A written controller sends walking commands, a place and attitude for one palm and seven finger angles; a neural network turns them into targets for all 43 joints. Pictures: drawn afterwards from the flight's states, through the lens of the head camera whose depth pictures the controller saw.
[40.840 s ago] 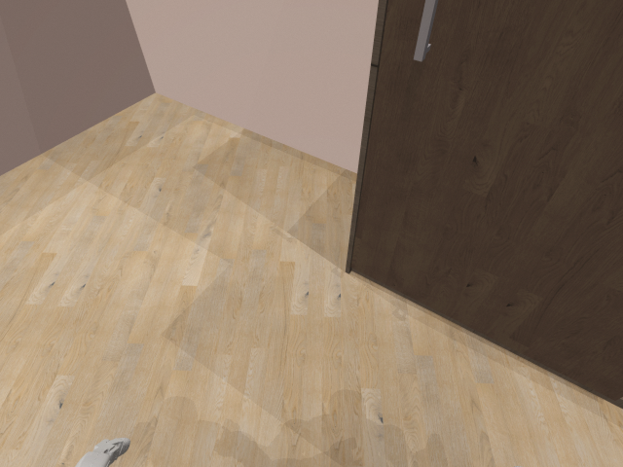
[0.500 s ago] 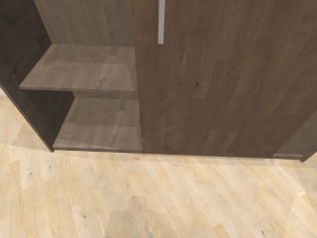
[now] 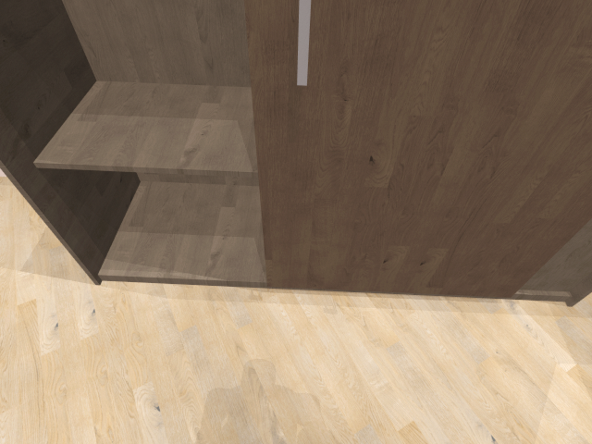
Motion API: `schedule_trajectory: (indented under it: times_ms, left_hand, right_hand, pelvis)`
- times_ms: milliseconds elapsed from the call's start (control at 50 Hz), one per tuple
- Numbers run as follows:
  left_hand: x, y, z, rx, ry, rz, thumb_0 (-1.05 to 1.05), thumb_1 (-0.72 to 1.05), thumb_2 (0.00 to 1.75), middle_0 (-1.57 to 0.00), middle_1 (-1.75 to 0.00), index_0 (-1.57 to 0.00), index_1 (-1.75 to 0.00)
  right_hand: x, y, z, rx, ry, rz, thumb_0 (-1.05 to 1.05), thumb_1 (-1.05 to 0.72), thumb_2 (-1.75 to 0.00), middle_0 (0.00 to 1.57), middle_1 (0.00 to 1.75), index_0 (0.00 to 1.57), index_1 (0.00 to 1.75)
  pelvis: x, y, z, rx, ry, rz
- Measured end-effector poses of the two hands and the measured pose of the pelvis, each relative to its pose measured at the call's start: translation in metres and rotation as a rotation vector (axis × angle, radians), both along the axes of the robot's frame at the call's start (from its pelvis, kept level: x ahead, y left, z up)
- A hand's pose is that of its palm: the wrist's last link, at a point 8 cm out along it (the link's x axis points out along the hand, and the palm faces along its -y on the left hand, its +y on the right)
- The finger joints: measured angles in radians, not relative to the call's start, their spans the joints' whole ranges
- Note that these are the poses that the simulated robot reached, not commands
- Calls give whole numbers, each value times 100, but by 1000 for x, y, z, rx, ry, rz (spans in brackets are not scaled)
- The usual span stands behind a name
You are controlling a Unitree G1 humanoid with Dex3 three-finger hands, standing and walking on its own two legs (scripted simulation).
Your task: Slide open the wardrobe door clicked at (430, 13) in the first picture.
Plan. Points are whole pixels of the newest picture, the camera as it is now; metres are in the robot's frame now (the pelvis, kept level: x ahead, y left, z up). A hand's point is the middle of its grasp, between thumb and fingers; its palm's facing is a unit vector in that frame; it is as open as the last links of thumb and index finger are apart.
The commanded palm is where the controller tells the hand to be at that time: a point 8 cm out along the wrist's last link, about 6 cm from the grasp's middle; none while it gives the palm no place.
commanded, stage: look to check the result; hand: left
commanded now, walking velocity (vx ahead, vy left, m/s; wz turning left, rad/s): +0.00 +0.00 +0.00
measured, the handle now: (305, 6) +0.71 +0.03 +0.25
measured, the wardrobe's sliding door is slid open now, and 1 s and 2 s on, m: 0.65 0.65 0.65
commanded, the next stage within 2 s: stand and wait in 0.18 s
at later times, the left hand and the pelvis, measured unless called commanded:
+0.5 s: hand out of the picture +0.01 +0.16 -0.18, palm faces +0.01 -0.98 -0.17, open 7.4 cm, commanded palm none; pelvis +0.01 -0.01 +0.00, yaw +0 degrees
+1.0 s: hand out of the picture +0.01 +0.15 -0.18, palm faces +0.01 -0.99 -0.17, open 7.4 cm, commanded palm none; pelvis +0.02 -0.01 +0.00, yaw +0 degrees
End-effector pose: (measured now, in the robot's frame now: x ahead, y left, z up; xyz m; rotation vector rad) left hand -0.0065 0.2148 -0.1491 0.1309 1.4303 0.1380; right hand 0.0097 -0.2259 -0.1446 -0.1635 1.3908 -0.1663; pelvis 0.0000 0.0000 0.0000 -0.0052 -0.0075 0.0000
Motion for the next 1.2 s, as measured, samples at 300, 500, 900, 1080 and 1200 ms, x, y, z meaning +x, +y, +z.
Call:
schedule_trajectory:
  times_ms: [300, 500, 900, 1080, 1200]
  left_hand:
    - [13, -4, 1, 1, -12, -5, 1, 91, 90, -20, -30, -19, -30]
    - [15, -6, 1, 1, -8, -7, 1, 91, 90, -20, -30, -19, -30]
    - [15, -12, 1, 0, -1, -5, 1, 91, 90, -20, -30, -19, -30]
    - [15, -15, 1, -2, -8, -4, 1, 91, 90, -20, -30, -19, -30]
    - [13, -16, 2, -2, -5, -6, 1, 91, 90, -20, -30, -19, -30]
  right_hand:
    - [4, -3, 1, 1, 10, -7, 0, -92, -90, 20, 30, 20, 30]
    - [3, -3, 0, 5, 22, -12, 0, -92, -90, 20, 30, 20, 30]
    - [5, -7, 1, 6, 22, -17, 0, -92, -90, 20, 30, 20, 30]
    - [5, -9, 1, 4, 16, -16, 0, -91, -90, 20, 30, 20, 30]
    - [3, -10, 1, 6, 17, -17, 0, -91, -90, 20, 30, 20, 30]
  pelvis:
    - [9, -5, 1, 3, -4, -3]
    - [13, -7, 1, 3, -4, -4]
    - [16, -12, 2, 6, -7, -7]
    - [16, -14, 2, 5, -12, -7]
    - [14, -14, 2, 5, -12, -8]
